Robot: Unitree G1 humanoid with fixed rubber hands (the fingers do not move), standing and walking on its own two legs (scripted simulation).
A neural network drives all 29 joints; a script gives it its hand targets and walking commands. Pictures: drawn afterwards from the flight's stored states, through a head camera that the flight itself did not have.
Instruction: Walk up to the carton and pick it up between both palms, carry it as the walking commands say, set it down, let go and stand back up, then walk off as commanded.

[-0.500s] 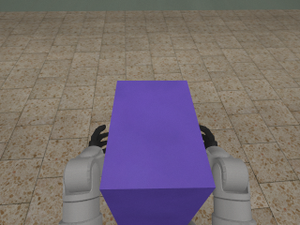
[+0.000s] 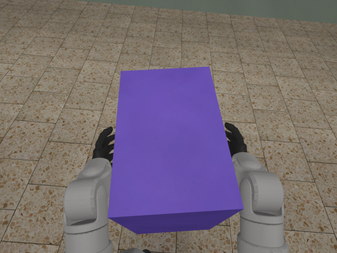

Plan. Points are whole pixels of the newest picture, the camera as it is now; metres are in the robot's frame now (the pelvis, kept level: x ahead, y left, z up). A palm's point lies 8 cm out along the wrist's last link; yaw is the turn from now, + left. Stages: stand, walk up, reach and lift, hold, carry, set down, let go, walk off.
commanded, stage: carry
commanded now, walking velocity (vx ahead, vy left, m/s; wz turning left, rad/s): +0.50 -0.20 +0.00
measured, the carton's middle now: (169, 158) +0.32 +0.01 +0.03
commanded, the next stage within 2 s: none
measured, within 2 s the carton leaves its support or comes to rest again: neither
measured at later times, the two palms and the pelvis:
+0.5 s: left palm (168, 74) +0.57 +0.02 +0.07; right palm (260, 83) +0.56 -0.26 +0.06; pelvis +0.28 -0.11 +0.01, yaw -1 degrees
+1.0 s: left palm (229, 26) +0.88 -0.22 +0.06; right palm (307, 40) +0.78 -0.48 +0.08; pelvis +0.59 -0.25 -0.01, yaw -22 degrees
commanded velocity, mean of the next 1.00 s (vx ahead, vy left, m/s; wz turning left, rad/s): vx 0.72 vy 0.00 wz -0.72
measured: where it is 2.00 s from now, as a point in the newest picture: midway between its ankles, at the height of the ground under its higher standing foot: (257, 111)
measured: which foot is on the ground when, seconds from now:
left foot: down 0.00-0.32, up 0.34-0.58, down 0.60-0.92, up 0.94-1.00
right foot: up 0.00-0.30, down 0.32-0.64, up 0.66-0.88, down 0.90-1.00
